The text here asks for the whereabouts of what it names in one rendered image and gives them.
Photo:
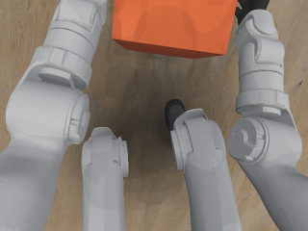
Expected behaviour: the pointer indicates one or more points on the robot right upper arm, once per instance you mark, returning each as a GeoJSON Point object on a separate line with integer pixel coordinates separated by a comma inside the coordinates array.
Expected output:
{"type": "Point", "coordinates": [267, 152]}

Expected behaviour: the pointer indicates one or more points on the robot right shin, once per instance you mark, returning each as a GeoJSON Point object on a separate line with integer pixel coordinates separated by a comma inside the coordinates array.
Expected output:
{"type": "Point", "coordinates": [196, 113]}

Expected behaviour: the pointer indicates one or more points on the robot left forearm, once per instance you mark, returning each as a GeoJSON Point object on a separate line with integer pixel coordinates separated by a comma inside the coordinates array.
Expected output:
{"type": "Point", "coordinates": [65, 57]}

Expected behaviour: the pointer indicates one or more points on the robot right hand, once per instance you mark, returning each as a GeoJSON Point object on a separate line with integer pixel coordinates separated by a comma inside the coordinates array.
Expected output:
{"type": "Point", "coordinates": [248, 6]}

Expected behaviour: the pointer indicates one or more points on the robot shin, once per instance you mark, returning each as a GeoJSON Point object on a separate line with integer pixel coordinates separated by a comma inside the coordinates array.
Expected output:
{"type": "Point", "coordinates": [196, 113]}
{"type": "Point", "coordinates": [86, 157]}

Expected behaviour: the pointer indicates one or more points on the robot left shin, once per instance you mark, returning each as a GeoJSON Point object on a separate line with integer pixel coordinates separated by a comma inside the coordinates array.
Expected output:
{"type": "Point", "coordinates": [86, 157]}

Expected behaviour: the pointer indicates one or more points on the carton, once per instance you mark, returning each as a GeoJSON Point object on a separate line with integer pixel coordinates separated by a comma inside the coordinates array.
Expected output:
{"type": "Point", "coordinates": [191, 29]}

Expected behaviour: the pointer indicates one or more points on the robot left upper arm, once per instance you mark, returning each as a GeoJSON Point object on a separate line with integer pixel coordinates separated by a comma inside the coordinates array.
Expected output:
{"type": "Point", "coordinates": [44, 119]}

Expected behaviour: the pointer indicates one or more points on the robot right forearm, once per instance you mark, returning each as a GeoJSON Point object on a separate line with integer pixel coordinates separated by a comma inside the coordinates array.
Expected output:
{"type": "Point", "coordinates": [261, 69]}

